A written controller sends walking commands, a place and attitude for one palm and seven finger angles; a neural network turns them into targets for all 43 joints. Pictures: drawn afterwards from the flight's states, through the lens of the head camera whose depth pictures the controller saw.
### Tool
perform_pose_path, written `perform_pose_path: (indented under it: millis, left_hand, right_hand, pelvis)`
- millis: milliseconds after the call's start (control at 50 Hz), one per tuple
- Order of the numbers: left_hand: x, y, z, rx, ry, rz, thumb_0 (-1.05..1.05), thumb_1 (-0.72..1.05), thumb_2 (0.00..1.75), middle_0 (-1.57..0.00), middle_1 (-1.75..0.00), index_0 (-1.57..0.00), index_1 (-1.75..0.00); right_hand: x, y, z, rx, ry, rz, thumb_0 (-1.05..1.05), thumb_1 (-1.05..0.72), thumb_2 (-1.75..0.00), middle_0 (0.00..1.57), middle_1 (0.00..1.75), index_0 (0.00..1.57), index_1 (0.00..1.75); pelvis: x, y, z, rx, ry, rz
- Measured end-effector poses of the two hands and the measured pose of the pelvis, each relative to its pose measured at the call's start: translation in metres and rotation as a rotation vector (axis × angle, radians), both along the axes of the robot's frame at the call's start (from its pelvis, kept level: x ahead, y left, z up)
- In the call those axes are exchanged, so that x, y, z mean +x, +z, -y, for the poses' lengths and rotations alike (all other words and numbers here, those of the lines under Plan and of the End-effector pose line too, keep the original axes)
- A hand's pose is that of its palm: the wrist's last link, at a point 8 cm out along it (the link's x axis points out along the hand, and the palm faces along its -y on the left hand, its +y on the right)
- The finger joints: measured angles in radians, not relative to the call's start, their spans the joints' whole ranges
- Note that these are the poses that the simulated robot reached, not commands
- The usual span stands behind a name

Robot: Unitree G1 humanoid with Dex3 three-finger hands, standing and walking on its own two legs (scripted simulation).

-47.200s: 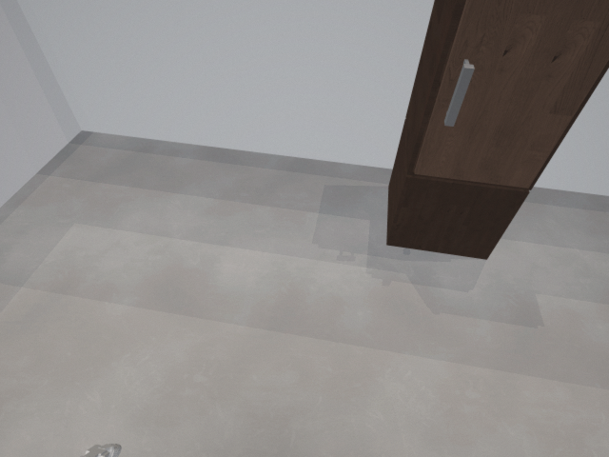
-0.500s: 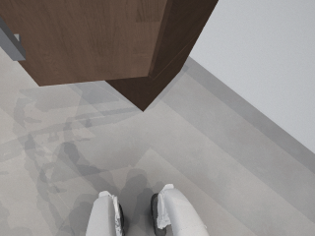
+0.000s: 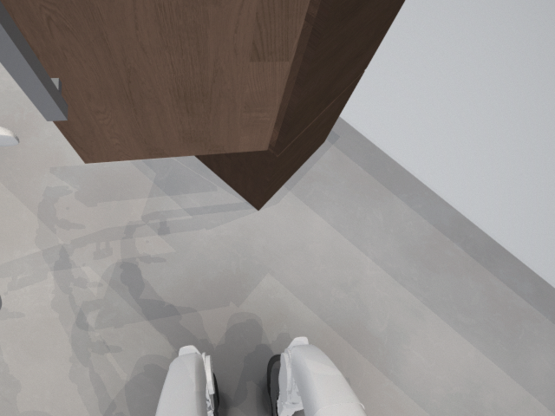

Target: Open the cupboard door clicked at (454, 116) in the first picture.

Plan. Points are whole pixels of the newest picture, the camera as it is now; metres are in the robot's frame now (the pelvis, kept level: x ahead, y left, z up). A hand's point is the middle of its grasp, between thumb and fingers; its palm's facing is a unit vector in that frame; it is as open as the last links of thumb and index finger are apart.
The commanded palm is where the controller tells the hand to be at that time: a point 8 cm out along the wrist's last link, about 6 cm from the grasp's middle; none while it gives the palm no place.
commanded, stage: move the hooked fingers beside the handle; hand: left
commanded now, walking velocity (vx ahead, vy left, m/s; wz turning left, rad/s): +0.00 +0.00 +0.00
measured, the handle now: (26, 54) +0.56 +0.27 +0.06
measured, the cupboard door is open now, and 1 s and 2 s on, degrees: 50 50 50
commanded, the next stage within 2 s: slide the fingers in behind the handle in 0.14 s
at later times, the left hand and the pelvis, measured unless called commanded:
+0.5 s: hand out of the picture +0.50 +0.31 +0.07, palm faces +0.08 -1.00 -0.02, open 14.0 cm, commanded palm +0.49 +0.33 +0.06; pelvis -0.01 +0.00 +0.00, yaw +0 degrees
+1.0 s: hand (9, 91) +0.51 +0.28 +0.06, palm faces +0.09 -1.00 -0.01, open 14.0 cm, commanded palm +0.50 +0.30 +0.06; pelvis +0.00 +0.00 +0.00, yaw +0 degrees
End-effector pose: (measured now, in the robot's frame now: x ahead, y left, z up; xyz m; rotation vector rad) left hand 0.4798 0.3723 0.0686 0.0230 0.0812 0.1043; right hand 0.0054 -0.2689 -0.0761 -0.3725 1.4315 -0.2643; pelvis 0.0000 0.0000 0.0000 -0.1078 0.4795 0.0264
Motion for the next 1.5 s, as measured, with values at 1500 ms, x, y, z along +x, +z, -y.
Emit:
perform_pose_path:
  millis: [1500]
  left_hand:
    - [0.007, -0.006, 0.076, -0.007, -0.010, 0.029, -0.01, -0.50, 0.30, -0.30, -1.20, -0.30, -1.20]
  right_hand:
    - [-0.008, -0.011, -0.006, 0.066, -0.024, 0.008, 0.00, -0.90, -0.89, 0.20, 0.30, 0.21, 0.30]
  pelvis:
    - [-0.002, 0.002, 0.005, 0.022, 0.002, 0.030]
